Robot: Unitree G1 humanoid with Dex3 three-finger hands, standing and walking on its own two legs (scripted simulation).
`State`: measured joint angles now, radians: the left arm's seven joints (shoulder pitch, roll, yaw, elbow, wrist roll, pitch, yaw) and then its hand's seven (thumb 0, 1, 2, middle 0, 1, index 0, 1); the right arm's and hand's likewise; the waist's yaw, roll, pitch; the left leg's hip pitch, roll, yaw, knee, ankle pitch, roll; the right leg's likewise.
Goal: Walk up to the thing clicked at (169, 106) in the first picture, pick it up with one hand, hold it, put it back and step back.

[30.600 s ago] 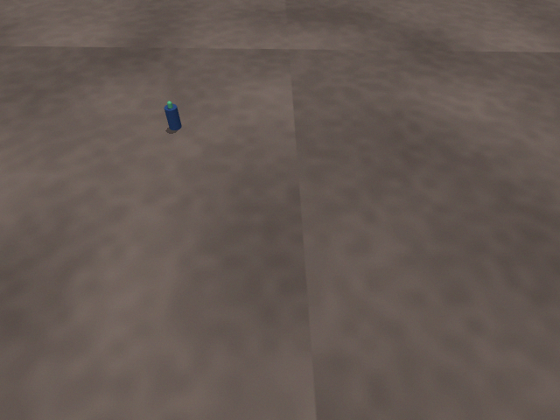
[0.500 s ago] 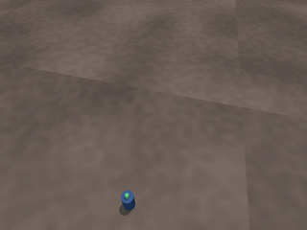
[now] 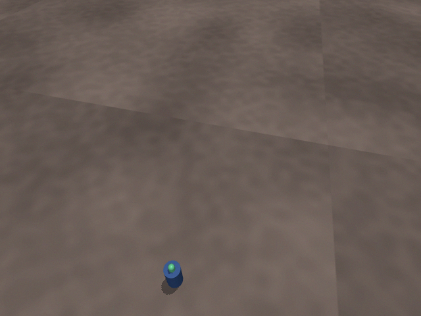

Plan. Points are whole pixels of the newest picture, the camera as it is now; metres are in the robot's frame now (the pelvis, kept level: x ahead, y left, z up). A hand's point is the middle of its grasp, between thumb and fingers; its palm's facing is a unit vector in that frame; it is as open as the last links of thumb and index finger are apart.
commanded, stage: stand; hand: left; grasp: from the side
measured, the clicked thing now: (173, 273) +0.43 +0.17 -0.69
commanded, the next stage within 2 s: step back in 1.02 s
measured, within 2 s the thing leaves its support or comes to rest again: neither
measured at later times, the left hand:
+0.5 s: hand out of the picture +0.09 +0.24 -0.16, palm faces -0.03 -0.94 -0.33, open 7.4 cm
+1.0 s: hand out of the picture +0.09 +0.24 -0.16, palm faces -0.04 -0.94 -0.33, open 7.4 cm
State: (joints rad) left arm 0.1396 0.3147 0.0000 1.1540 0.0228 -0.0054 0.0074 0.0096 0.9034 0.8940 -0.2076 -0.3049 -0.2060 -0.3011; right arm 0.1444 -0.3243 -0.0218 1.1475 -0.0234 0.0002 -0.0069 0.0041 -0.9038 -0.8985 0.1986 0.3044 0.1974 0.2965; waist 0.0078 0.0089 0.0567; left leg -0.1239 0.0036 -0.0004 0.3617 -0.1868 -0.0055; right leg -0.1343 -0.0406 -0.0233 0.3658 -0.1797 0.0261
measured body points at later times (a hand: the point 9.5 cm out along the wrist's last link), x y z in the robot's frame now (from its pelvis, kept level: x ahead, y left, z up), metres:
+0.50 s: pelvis +0.01 +0.00 +0.00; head +0.01 -0.01 +0.45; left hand +0.09 +0.29 -0.13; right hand +0.08 -0.30 -0.14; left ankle +0.01 +0.12 -0.75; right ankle +0.01 -0.13 -0.75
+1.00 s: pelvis +0.02 -0.01 +0.00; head +0.02 -0.01 +0.45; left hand +0.09 +0.29 -0.13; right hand +0.08 -0.30 -0.14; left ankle +0.01 +0.12 -0.75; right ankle +0.01 -0.13 -0.75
